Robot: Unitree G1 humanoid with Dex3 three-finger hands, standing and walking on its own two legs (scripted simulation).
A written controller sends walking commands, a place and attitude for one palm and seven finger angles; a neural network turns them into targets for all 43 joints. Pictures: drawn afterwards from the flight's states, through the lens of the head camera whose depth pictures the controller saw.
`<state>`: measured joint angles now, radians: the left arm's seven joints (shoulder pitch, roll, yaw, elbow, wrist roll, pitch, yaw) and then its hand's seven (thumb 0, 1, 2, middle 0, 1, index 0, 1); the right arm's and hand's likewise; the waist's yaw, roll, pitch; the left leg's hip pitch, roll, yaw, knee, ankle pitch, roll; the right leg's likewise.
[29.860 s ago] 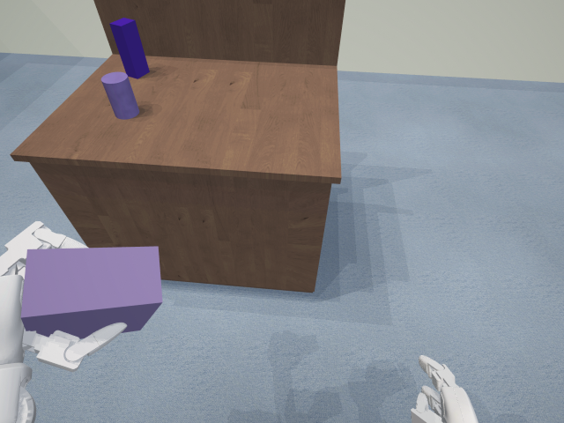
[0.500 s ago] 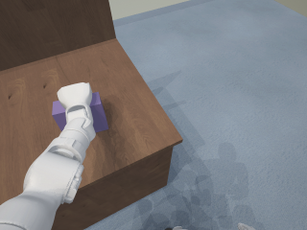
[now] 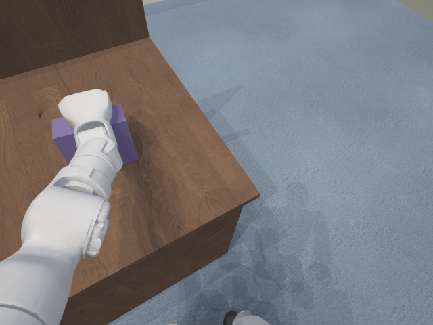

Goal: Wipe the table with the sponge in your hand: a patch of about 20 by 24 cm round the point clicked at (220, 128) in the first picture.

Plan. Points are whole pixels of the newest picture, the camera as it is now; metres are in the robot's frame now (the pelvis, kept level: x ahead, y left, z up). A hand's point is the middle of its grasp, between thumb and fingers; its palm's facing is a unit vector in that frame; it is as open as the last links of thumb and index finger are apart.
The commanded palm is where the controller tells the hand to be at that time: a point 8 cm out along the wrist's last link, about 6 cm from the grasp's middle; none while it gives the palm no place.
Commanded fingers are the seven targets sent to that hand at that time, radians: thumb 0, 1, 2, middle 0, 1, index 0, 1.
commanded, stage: wipe back along the third lane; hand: left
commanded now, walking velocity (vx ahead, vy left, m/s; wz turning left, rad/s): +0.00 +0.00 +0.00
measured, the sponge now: (101, 147) +0.48 +0.21 -0.01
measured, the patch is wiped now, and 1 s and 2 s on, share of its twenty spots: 0.95 0.95 0.95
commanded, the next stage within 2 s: none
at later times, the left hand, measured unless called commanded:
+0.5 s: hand (96, 130) +0.50 +0.21 +0.03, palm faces -0.07 +0.00 -1.00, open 10.3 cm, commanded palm +0.45 +0.19 +0.06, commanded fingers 0.00 0.10 1.30 -1.20 -1.60 -1.20 -1.60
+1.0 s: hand (99, 158) +0.43 +0.19 +0.03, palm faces -0.05 -0.03 -1.00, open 10.3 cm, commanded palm +0.39 +0.17 +0.06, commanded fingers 0.00 0.10 1.30 -1.20 -1.60 -1.20 -1.60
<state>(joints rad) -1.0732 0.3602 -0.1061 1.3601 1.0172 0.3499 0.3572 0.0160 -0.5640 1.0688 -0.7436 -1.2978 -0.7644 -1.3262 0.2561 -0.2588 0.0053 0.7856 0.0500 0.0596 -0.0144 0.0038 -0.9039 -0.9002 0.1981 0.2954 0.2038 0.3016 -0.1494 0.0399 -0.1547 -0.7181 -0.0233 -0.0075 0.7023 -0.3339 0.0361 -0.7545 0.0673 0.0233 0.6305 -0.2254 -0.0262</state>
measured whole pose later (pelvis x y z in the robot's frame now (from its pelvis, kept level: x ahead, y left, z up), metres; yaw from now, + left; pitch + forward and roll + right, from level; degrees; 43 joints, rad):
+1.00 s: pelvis +0.05 +0.02 +0.02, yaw +1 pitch +11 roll -2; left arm -0.59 0.12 -0.38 0.82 0.99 0.54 0.34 -0.01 -0.50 1.07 -0.64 -1.41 -0.66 -1.43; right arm 0.02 -0.22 0.00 0.71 0.06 0.25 0.02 0.00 -0.91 -0.90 0.20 0.30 0.20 0.30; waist 0.03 0.03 -0.16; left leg -0.39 -0.05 -0.02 0.56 -0.36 0.05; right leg -0.43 0.04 0.01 0.52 -0.27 -0.02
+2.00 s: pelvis +0.03 -0.01 +0.02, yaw +1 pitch +6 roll +0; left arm -0.34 0.11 -0.47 0.56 1.01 0.58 0.33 0.00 -0.49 1.06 -0.63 -1.41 -0.66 -1.43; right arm -0.02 -0.23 0.01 0.67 0.08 0.25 0.04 0.01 -0.91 -0.90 0.19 0.29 0.20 0.30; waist 0.08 0.04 -0.14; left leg -0.31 -0.03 -0.02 0.54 -0.34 0.03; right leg -0.37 0.05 0.01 0.55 -0.27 -0.05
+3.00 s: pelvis +0.02 -0.01 +0.02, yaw +0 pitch +5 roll +0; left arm -0.30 0.15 -0.41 0.52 0.98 0.55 0.33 0.00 -0.50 1.06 -0.65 -1.39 -0.67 -1.41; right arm 0.03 -0.23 0.01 0.68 0.09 0.25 0.01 0.01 -0.91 -0.90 0.20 0.30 0.20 0.30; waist 0.05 0.05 -0.13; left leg -0.30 -0.03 0.00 0.53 -0.32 0.02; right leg -0.37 0.06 0.03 0.54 -0.26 -0.05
